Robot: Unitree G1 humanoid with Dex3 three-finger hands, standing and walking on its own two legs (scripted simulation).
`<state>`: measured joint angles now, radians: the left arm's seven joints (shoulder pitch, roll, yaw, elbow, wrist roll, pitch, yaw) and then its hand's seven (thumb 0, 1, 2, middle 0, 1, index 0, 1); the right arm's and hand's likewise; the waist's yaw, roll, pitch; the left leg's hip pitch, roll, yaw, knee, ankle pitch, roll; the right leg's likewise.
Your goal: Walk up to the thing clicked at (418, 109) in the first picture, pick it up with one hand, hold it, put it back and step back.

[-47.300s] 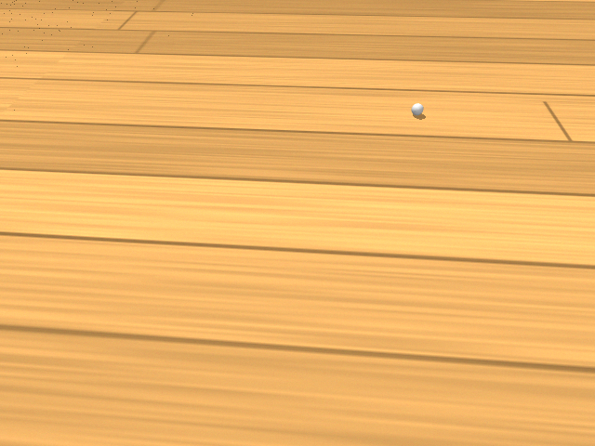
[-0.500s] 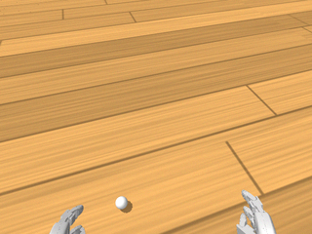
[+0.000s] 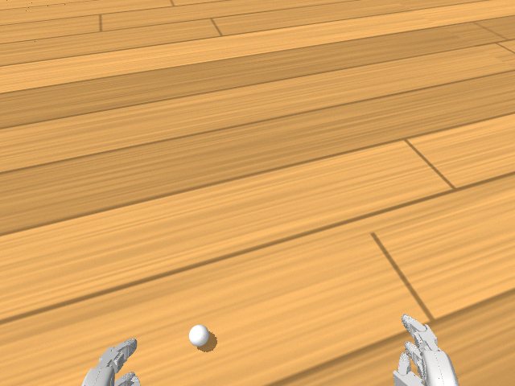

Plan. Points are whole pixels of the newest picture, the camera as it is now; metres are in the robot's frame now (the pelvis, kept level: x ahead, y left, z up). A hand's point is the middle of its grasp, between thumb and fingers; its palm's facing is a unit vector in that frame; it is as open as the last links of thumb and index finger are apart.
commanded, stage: home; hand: left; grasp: from above
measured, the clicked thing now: (199, 335) +0.45 +0.21 -0.68
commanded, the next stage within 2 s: stand in 0.42 s
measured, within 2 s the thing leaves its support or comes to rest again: neither
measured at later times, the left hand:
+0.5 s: hand out of the picture +0.16 +0.18 -0.05, palm faces +0.05 -0.98 -0.20, open 7.4 cm
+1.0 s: hand out of the picture +0.04 +0.25 -0.11, palm faces +0.05 -0.95 -0.32, open 7.4 cm
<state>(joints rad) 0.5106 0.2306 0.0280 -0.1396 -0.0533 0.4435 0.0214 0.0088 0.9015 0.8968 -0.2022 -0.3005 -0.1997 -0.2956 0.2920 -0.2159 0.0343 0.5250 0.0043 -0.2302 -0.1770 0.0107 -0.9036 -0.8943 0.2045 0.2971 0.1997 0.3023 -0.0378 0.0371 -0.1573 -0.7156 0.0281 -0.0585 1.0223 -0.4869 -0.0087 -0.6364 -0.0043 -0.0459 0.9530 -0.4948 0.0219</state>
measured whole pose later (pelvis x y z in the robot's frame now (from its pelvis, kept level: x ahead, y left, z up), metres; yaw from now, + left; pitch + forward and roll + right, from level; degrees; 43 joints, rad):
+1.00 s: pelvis -0.02 +0.01 +0.05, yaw +1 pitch -3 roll -1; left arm 0.24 0.29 0.05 0.91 0.04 0.02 0.03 0.01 0.90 0.90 -0.20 -0.30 -0.20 -0.30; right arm 0.20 -0.28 -0.04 0.97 -0.05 -0.01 -0.01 0.01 -0.91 -0.89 0.20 0.30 0.20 0.30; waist 0.03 -0.01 0.05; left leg -0.29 -0.02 -0.02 0.63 -0.30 0.02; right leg -0.23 -0.05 -0.02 0.60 -0.32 0.04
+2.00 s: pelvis -0.02 -0.01 +0.07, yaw +1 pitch -4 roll +0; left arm 0.14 0.31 0.03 1.14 0.02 -0.01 0.01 0.00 0.90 0.90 -0.20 -0.30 -0.20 -0.30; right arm 0.14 -0.31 -0.01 1.14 -0.02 0.00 -0.01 0.00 -0.91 -0.89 0.20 0.30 0.20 0.30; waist 0.01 0.01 0.07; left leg -0.14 0.00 -0.04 0.36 -0.15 -0.01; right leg -0.09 -0.03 -0.04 0.36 -0.19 0.02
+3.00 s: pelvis +0.00 -0.02 +0.07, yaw +1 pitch -3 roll +0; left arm 0.11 0.33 0.02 1.13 0.02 -0.01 0.00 0.00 0.90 0.90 -0.20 -0.30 -0.20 -0.30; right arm 0.11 -0.33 0.00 1.14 -0.02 -0.01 0.00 0.00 -0.91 -0.89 0.20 0.30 0.20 0.30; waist 0.00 0.01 0.06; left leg -0.12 0.01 -0.05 0.32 -0.16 -0.03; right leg -0.08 -0.02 -0.05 0.32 -0.20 0.01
